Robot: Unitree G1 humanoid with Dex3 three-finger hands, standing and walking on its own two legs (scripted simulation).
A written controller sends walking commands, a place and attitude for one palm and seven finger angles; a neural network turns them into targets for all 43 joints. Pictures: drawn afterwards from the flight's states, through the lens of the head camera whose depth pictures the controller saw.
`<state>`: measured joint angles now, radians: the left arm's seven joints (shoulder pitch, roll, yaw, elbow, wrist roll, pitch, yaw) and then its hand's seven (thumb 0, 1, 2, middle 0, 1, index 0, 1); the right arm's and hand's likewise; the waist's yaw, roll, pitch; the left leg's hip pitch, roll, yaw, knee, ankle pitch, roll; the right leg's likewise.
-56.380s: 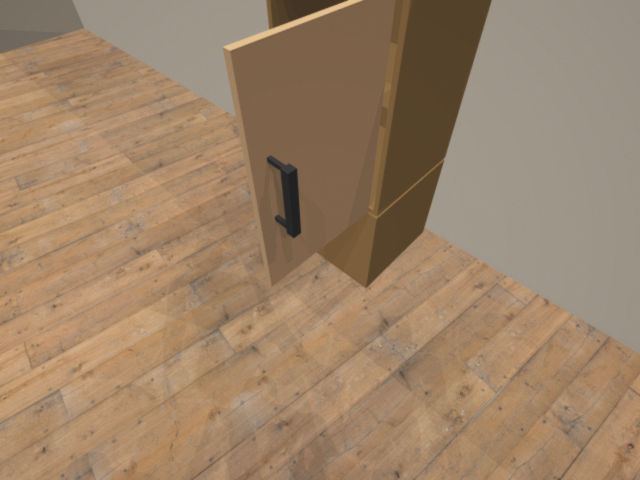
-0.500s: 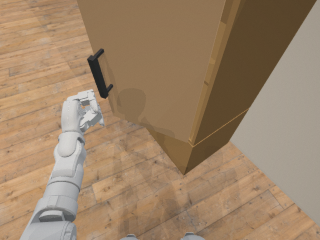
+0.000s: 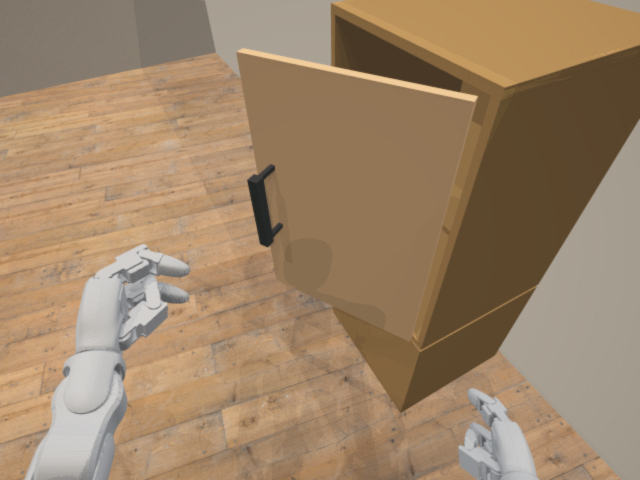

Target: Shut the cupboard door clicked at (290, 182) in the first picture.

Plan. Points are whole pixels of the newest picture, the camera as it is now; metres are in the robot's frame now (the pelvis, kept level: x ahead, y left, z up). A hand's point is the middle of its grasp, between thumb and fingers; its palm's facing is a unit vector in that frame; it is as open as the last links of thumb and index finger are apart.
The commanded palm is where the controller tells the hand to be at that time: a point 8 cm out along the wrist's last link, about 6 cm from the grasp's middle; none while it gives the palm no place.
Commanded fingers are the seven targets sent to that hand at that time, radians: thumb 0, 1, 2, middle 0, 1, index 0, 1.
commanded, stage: draw the hand back to the body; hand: left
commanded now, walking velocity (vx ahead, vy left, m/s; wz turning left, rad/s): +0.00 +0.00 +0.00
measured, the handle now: (267, 206) +0.63 +0.18 -0.04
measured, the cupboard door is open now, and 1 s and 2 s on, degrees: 32 32 32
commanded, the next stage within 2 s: step back with the hand held close in 0.70 s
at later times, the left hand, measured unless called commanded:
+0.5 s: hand (51, 345) +0.19 +0.27 +0.16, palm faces +0.50 -0.76 -0.42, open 7.1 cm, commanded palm +0.14 +0.30 +0.18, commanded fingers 0.00 0.90 0.90 -0.20 -0.30 -0.20 -0.30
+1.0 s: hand (71, 341) +0.20 +0.26 +0.15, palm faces +0.42 -0.79 -0.45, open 7.4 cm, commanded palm +0.14 +0.30 +0.18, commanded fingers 0.00 0.90 0.90 -0.20 -0.30 -0.20 -0.30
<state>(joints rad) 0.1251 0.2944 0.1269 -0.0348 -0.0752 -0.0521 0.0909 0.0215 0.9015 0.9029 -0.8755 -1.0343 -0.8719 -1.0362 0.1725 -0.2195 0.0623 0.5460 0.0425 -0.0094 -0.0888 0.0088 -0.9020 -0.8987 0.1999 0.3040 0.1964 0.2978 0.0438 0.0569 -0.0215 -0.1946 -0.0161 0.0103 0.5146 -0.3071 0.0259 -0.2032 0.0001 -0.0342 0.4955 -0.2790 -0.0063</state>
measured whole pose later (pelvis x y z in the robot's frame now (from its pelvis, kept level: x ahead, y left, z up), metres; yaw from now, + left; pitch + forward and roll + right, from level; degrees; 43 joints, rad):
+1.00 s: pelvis +0.00 +0.00 +0.00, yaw +0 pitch +1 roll -1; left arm 0.50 0.35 0.37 -0.36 -0.06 -0.14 0.11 0.02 0.89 0.90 -0.21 -0.30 -0.21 -0.30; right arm 0.19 -0.26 0.00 0.62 0.02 -0.04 -0.08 0.01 -0.90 -0.90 0.20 0.30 0.20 0.30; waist 0.02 0.08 -0.02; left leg -0.22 0.00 0.01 0.51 -0.30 0.02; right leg -0.20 0.02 -0.04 0.44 -0.24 -0.01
